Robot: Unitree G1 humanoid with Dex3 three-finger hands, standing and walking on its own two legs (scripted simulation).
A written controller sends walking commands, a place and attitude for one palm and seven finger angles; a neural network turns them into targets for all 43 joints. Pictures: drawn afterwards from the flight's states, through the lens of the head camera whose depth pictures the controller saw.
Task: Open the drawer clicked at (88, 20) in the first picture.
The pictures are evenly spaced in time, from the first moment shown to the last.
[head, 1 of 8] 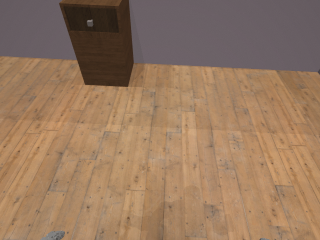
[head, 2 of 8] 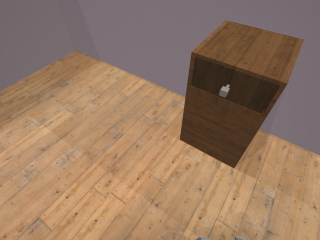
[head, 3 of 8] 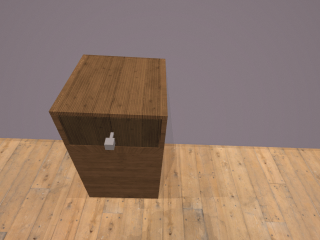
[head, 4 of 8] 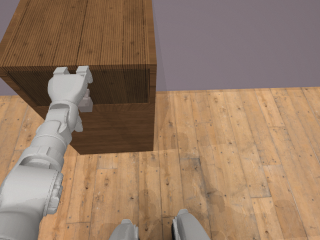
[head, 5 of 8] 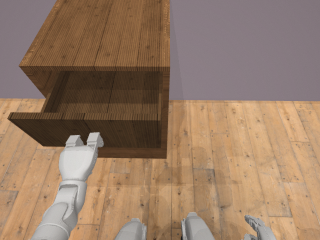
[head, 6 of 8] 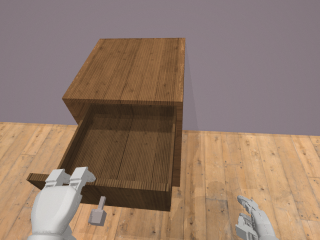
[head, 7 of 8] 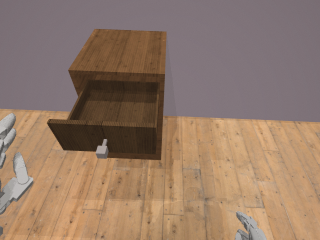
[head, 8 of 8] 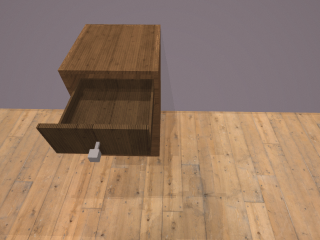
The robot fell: no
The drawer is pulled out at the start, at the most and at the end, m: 0.00 0.30 0.30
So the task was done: yes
